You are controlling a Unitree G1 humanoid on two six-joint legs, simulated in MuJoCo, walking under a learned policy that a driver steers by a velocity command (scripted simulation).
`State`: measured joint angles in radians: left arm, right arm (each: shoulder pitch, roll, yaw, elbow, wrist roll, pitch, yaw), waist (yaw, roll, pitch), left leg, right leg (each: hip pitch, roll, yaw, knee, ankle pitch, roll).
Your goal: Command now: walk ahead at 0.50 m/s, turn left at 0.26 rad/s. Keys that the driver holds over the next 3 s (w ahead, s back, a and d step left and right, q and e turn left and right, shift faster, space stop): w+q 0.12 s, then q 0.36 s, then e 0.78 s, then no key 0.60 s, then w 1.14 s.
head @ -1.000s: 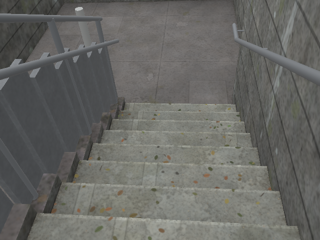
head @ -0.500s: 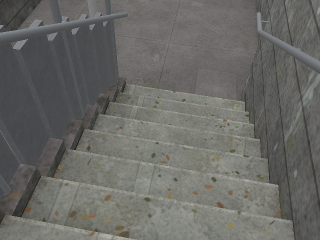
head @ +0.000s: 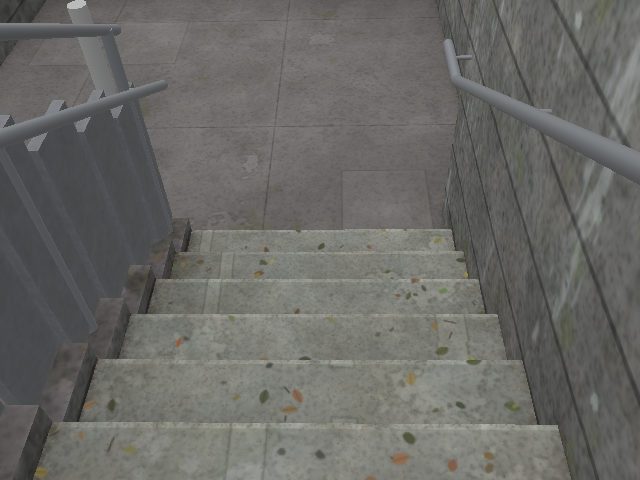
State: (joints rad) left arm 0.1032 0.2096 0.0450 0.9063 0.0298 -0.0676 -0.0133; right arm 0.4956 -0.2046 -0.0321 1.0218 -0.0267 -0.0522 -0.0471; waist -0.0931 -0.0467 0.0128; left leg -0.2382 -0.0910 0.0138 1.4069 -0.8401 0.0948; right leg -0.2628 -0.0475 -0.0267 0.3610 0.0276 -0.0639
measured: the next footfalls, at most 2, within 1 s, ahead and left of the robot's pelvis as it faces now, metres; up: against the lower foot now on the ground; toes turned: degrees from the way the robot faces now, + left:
left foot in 0.50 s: +0.36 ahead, +0.11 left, -0.16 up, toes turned +19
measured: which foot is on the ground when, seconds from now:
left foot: up 0.00-0.48, down 0.50-1.00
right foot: down 0.00-0.50, up 0.52-1.00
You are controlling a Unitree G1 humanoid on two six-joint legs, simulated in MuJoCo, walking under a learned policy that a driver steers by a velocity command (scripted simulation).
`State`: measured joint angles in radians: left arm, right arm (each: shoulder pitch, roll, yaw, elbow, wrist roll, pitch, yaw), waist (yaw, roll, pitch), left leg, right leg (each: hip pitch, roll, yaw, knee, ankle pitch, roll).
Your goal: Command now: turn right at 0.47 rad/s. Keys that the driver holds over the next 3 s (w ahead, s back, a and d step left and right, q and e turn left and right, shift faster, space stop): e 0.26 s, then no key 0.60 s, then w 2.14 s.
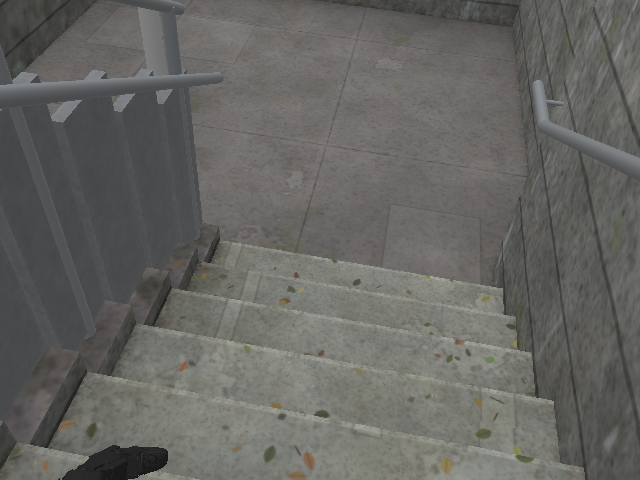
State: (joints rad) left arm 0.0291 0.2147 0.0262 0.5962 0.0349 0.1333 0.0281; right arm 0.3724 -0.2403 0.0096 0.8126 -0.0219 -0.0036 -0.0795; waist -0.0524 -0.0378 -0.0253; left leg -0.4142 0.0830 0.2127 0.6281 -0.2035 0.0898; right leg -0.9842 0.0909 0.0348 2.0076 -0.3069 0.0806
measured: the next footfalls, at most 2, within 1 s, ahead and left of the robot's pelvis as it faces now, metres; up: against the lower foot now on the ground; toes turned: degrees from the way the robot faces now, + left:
right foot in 0.34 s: -0.07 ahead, -0.28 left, +0.16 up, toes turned -15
left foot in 0.74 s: +0.12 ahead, -0.16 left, +0.00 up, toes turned -18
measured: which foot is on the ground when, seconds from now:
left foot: down 0.00-0.36, up 0.38-0.72, down 0.74-1.00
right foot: up 0.00-0.32, down 0.34-0.72, up 0.74-1.00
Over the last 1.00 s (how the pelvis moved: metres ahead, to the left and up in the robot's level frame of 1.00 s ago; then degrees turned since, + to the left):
0.25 0.01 -0.20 7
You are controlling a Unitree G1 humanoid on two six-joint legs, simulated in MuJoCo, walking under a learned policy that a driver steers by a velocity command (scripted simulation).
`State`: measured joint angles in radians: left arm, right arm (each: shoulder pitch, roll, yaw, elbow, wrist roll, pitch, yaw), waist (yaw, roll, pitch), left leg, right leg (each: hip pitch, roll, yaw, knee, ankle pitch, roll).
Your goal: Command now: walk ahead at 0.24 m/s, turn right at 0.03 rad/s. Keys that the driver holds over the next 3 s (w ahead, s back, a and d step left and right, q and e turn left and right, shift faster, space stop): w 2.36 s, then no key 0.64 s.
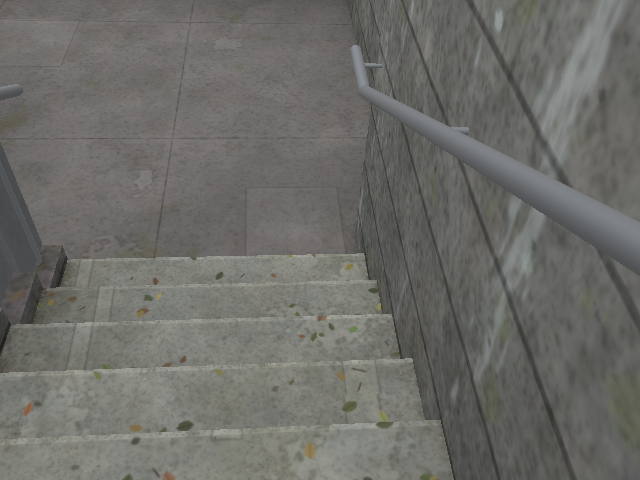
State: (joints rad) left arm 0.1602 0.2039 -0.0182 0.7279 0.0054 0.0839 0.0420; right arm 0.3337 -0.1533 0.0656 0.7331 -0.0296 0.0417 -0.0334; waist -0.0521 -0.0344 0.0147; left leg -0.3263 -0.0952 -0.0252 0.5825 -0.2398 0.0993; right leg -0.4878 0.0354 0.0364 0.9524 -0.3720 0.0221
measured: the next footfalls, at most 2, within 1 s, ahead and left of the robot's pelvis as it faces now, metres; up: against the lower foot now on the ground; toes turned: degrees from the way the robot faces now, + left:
right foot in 0.06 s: +0.10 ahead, -0.10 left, +0.00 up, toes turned +3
left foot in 0.54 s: +0.16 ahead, +0.15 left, +0.00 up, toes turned +3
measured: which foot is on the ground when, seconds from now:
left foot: down 0.00-0.08, up 0.10-0.52, down 0.54-0.88, up 0.90-1.00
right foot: up 0.00-0.04, down 0.06-0.54, up 0.56-0.88, down 0.90-1.00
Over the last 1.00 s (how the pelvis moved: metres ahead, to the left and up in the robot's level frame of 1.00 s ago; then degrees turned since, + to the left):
0.01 -0.19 0.01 -14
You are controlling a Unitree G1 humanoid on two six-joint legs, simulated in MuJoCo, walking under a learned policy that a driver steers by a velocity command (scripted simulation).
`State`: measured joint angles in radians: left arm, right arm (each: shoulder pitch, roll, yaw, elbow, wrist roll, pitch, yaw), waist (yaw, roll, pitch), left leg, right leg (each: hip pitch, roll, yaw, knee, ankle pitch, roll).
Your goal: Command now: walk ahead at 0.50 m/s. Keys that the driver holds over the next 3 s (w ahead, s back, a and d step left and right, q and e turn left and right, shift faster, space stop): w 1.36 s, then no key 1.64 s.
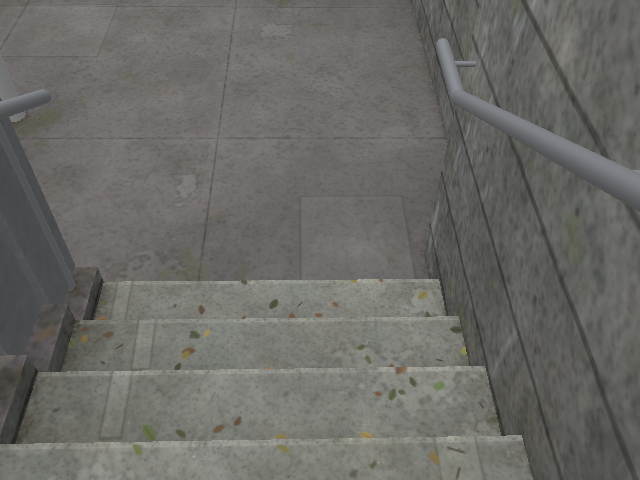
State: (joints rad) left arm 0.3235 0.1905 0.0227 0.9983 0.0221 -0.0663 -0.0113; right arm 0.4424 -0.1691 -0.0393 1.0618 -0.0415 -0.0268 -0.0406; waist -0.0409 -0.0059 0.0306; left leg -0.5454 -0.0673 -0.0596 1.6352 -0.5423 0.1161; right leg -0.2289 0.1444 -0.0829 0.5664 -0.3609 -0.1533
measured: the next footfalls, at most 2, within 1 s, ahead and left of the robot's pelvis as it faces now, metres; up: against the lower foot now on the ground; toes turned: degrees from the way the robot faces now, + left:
left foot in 0.32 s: +0.33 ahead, +0.16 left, -0.16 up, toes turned +1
right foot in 0.92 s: +0.63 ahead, +0.01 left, -0.32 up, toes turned -4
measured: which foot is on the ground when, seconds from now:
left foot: up 0.00-0.30, down 0.32-0.94, up 0.96-1.00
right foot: down 0.00-0.34, up 0.36-0.90, down 0.92-1.00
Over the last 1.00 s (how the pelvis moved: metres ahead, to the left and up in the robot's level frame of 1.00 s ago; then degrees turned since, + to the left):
0.38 0.13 -0.17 2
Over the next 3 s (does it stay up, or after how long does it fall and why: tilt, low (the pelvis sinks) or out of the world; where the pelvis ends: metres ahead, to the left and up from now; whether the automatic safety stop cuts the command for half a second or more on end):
stays up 0.89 0.08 -0.46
